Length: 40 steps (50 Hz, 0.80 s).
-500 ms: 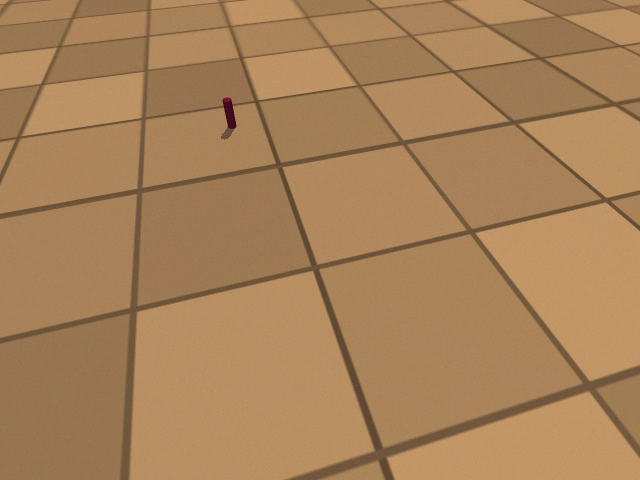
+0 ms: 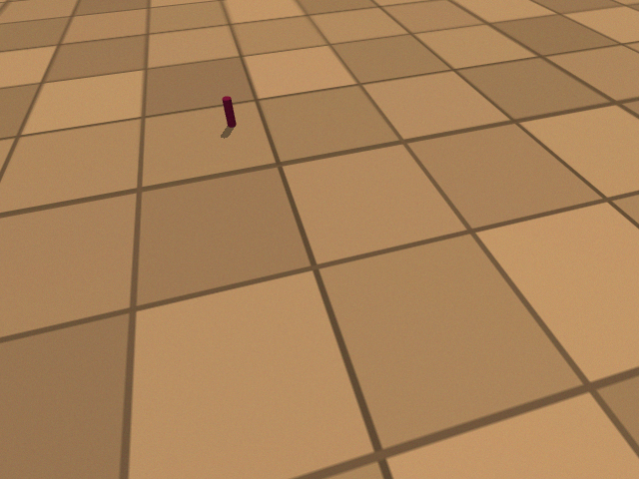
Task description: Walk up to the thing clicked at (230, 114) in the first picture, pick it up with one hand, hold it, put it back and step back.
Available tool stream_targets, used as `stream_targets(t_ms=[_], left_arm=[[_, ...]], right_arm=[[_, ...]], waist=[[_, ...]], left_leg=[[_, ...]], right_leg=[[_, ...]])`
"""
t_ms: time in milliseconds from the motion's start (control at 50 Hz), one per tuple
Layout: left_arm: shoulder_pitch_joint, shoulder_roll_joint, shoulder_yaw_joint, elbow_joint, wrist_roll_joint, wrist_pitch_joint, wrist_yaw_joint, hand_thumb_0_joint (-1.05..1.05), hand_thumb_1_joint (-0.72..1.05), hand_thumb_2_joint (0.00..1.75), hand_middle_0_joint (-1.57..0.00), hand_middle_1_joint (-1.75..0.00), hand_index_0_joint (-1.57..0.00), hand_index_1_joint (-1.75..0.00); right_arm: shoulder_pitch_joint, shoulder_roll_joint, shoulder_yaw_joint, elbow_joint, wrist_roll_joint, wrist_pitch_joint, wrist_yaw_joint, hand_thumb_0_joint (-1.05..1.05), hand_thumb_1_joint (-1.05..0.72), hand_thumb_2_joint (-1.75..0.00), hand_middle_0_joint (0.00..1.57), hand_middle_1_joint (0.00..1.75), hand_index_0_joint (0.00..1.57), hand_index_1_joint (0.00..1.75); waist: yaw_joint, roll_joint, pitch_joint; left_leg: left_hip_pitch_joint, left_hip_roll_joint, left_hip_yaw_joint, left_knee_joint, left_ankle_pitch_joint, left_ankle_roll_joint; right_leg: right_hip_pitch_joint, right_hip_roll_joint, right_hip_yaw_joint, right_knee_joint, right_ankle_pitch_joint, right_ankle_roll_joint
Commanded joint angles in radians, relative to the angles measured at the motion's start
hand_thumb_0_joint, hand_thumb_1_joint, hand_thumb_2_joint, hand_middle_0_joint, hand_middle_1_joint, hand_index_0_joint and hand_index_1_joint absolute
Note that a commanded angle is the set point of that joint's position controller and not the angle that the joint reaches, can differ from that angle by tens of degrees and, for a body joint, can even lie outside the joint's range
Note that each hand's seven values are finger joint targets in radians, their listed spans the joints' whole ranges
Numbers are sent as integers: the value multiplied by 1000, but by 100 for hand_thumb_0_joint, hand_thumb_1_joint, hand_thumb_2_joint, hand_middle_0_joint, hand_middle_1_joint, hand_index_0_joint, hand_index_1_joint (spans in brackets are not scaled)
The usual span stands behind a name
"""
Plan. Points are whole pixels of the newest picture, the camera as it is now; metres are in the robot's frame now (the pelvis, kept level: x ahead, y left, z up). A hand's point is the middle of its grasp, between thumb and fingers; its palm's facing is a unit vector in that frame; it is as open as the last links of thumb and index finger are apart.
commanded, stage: stand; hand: left
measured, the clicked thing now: (229, 112) +2.13 +0.58 -0.70
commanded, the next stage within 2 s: walk up in 0.62 s
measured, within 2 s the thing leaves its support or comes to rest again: neither
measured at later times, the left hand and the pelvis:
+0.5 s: hand out of the picture +0.08 +0.25 -0.16, palm faces -0.02 -0.94 -0.34, open 7.4 cm; pelvis +0.00 +0.00 +0.00, yaw +0 degrees
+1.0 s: hand out of the picture +0.10 +0.40 -0.17, palm faces +0.09 -0.91 -0.41, open 7.4 cm; pelvis +0.10 +0.08 -0.03, yaw +7 degrees
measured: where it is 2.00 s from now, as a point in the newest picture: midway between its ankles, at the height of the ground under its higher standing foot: (287, 348)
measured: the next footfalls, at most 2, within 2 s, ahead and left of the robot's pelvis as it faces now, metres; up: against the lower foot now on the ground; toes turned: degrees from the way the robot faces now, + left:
left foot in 0.96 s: +0.20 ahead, +0.23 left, +0.00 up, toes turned +12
right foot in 1.44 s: +0.53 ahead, -0.02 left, +0.00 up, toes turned +2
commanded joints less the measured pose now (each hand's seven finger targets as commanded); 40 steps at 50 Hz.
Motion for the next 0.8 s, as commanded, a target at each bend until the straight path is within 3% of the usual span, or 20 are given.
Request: stream_targets(t_ms=[0,580,600,620,640,660,680,700,720,760,780], left_arm=[[-45,208,47,-53,-3,-21,10,0,90,90,-20,-30,-20,-30],[-38,216,46,-57,-1,-22,12,0,90,90,-20,-30,-20,-30],[27,360,125,-111,16,-50,-26,0,90,90,-20,-30,-20,-30],[48,346,129,-103,26,-54,-38,0,90,90,-20,-30,-20,-30],[103,356,144,-104,30,-61,-42,0,90,90,-20,-30,-20,-30],[160,389,155,-103,30,-69,-39,0,90,90,-20,-30,-20,-30],[139,411,159,-133,36,-81,-35,0,90,90,-20,-30,-20,-30],[85,392,155,-157,25,-85,-34,0,90,90,-20,-30,-20,-30],[54,372,149,-173,23,-88,-33,0,90,90,-20,-30,-20,-30],[-20,384,149,-202,28,-93,-36,0,90,90,-20,-30,-20,-30],[-34,388,150,-214,32,-94,-39,0,90,90,-20,-30,-20,-30]], right_arm=[[-29,-209,-34,-62,4,-19,-16,0,-90,-90,20,30,20,30],[-24,-218,-37,-63,4,-19,-17,0,-90,-90,20,30,20,30],[17,-335,-116,-122,-8,-40,21,0,-90,-90,20,30,20,30],[-37,-330,-115,-137,-18,-39,41,0,-90,-90,20,30,20,30],[-126,-301,-114,-183,-21,-40,52,0,-90,-90,20,30,20,30],[-202,-245,-100,-225,-25,-41,58,0,-90,-90,20,30,20,30],[-223,-238,-100,-243,-32,-46,59,0,-90,-90,20,30,20,30],[-188,-275,-113,-231,-27,-49,62,0,-90,-90,20,30,20,30],[-143,-289,-123,-225,-22,-51,71,0,-90,-90,20,30,20,30],[-44,-305,-133,-209,-7,-45,94,0,-90,-90,20,30,20,30],[-32,-301,-136,-208,-8,-42,106,0,-90,-90,20,30,20,30]], waist=[[-3,9,-78],[-6,4,-78],[13,7,-216],[46,26,-125],[87,-15,-45],[141,-176,27],[150,-165,57],[110,-59,60],[74,-40,37],[10,-126,-3],[2,-162,-2]], left_leg=[[4,114,-84,-51,142,33],[20,117,-81,-57,145,31],[-53,91,-124,56,-428,117],[-250,85,-135,92,-548,121],[-426,63,-79,208,-462,96],[-635,3,40,431,-324,69],[-734,69,-20,545,-272,44],[-697,90,-84,592,-236,33],[-641,105,-101,605,-203,29],[-525,129,-61,524,-197,14],[-481,125,-35,480,-187,12]], right_leg=[[20,-122,96,-53,158,-29],[18,-124,97,-63,158,-31],[99,-89,68,51,-369,-64],[88,-128,129,55,-521,-88],[120,-199,240,-33,-621,-130],[201,-354,422,-206,-722,-202],[210,-478,529,-286,-638,-273],[159,-452,491,-277,-583,-262],[132,-392,413,-265,-560,-236],[94,-325,245,-262,-526,-201],[60,-297,181,-264,-480,-193]])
